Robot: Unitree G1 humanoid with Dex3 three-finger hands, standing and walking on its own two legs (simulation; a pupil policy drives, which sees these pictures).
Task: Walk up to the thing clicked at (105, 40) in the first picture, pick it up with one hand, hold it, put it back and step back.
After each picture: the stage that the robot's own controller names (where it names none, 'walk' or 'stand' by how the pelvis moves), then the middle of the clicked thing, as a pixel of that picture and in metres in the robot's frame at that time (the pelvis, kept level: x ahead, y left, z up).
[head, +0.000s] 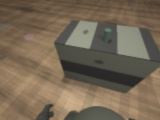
stand; (106, 35) +0.79 -0.10 +0.05
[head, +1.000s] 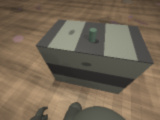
rise first; (92, 35) +0.70 +0.06 +0.08
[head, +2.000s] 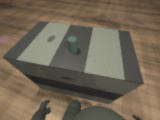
rise first; (72, 45) +0.51 +0.19 +0.09
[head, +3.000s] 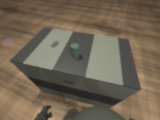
stand; (75, 51) +0.51 +0.16 +0.05
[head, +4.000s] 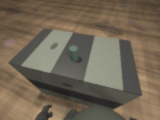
stand; (73, 53) +0.48 +0.17 +0.05
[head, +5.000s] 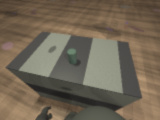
stand; (72, 56) +0.45 +0.18 +0.05
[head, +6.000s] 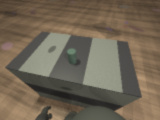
stand; (72, 56) +0.46 +0.18 +0.05
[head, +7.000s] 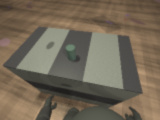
rise first; (71, 52) +0.46 +0.19 +0.05
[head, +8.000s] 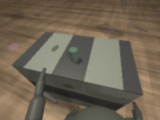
rise first; (74, 54) +0.47 +0.20 +0.05
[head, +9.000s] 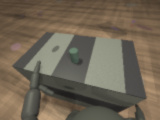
go down; (74, 55) +0.46 +0.19 +0.06
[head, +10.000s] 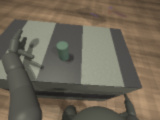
go down; (63, 51) +0.43 +0.18 +0.09
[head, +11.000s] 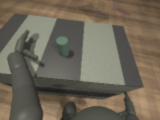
close in; (63, 47) +0.45 +0.18 +0.11
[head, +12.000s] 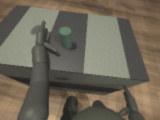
close in; (66, 38) +0.49 +0.17 +0.13
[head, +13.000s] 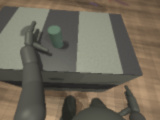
go down; (56, 37) +0.49 +0.19 +0.14
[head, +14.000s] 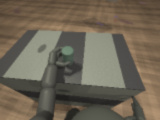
lift; (67, 56) +0.39 +0.16 +0.14
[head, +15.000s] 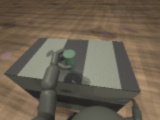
hold; (70, 60) +0.32 +0.14 +0.19
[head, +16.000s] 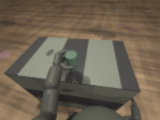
hold; (71, 61) +0.33 +0.13 +0.17
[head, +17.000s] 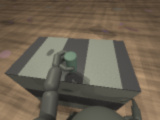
hold; (71, 62) +0.32 +0.14 +0.17
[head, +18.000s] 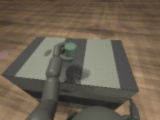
crouch; (71, 53) +0.38 +0.14 +0.18
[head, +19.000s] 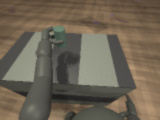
lower; (60, 37) +0.48 +0.19 +0.20
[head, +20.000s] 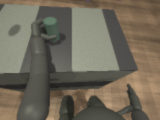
lower; (52, 30) +0.54 +0.19 +0.14
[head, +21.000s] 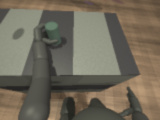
lower; (53, 34) +0.52 +0.19 +0.14
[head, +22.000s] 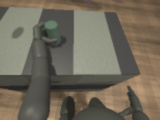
lower; (53, 33) +0.52 +0.19 +0.14
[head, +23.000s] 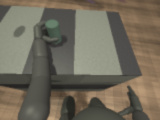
rest; (54, 32) +0.52 +0.19 +0.14
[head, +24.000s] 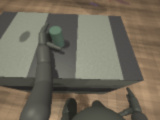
withdraw; (57, 37) +0.50 +0.19 +0.13
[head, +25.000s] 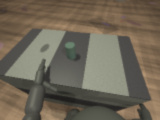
sink last; (70, 51) +0.45 +0.19 +0.10
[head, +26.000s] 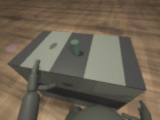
stand; (75, 47) +0.53 +0.19 +0.10
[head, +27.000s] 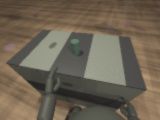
stand; (75, 47) +0.53 +0.18 +0.11
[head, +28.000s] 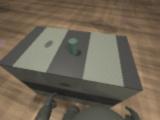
stand; (73, 46) +0.52 +0.18 +0.09
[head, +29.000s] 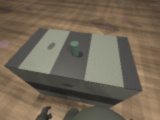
walk; (74, 49) +0.52 +0.17 +0.05
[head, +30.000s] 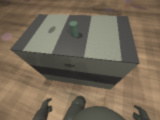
walk; (74, 29) +0.66 +0.20 +0.08
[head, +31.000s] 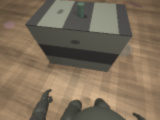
walk; (80, 10) +0.94 +0.18 +0.09
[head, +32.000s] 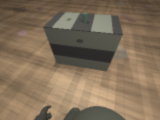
stand; (84, 18) +1.17 +0.19 +0.07
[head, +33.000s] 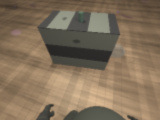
stand; (80, 17) +1.13 +0.21 +0.05
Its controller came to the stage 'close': no
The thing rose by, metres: 0.14
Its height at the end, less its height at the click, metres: +0.00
